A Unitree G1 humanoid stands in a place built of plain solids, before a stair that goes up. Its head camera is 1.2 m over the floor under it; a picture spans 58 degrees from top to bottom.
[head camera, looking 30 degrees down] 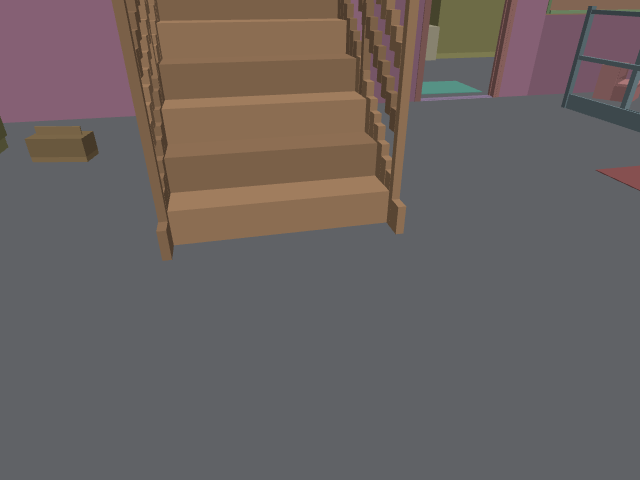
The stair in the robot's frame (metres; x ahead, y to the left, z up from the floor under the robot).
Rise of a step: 0.20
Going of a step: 0.25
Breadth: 1.32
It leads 13 degrees to the left of straight ahead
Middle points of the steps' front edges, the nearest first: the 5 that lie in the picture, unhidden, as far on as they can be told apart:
2.15 0.20 0.21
2.39 0.25 0.41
2.63 0.31 0.61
2.87 0.36 0.82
3.11 0.41 1.02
